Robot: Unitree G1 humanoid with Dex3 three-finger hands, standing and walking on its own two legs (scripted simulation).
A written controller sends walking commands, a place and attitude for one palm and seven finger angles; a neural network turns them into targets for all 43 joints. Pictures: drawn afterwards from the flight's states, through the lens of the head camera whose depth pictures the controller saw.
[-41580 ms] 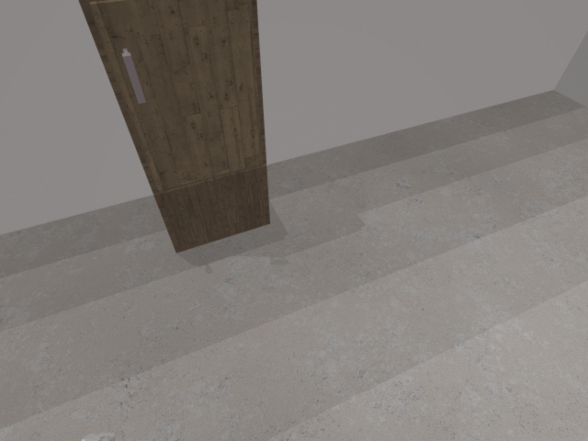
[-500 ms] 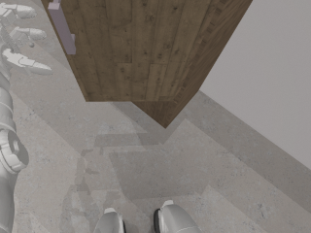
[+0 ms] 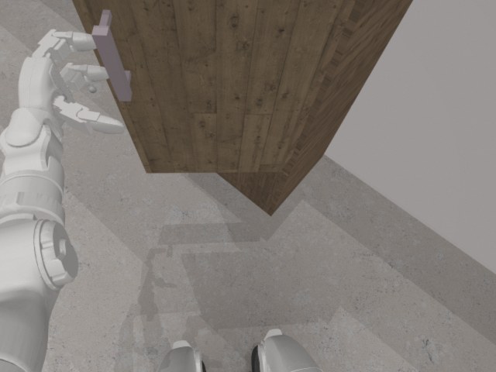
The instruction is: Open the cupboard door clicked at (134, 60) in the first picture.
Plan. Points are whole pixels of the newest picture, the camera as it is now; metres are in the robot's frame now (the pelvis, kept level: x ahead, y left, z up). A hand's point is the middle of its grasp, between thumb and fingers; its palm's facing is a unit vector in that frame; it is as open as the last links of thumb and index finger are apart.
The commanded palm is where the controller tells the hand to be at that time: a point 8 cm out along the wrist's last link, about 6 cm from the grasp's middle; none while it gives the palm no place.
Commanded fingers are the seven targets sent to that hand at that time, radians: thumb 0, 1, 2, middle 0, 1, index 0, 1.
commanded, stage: slide the fingers in behind the handle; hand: left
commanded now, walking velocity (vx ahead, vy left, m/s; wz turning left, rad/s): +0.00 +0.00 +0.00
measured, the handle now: (116, 58) +0.60 +0.15 +0.09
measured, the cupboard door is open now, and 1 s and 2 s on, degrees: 43 43 44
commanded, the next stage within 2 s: close the thumb around the handle in 0.96 s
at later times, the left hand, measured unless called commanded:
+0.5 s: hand (101, 95) +0.52 +0.17 +0.10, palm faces -0.03 -1.00 -0.02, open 14.3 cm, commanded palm +0.50 +0.19 +0.09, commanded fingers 0.00 -0.50 0.30 -0.30 -1.20 -0.30 -1.20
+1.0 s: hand (101, 92) +0.52 +0.17 +0.10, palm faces -0.02 -1.00 -0.02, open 14.3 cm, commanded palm +0.51 +0.18 +0.09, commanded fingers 0.00 -0.50 0.30 -0.30 -1.20 -0.30 -1.20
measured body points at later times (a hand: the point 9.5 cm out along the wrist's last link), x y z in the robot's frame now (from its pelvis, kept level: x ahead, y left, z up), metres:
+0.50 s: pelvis +0.00 +0.00 +0.00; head +0.12 +0.01 +0.43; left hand +0.51 +0.22 +0.10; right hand -0.01 -0.27 -0.11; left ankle -0.01 +0.10 -0.68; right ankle +0.00 -0.12 -0.68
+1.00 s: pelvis +0.00 +0.00 +0.00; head +0.13 +0.02 +0.43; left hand +0.52 +0.22 +0.10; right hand -0.01 -0.27 -0.11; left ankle -0.01 +0.10 -0.68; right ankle +0.00 -0.12 -0.68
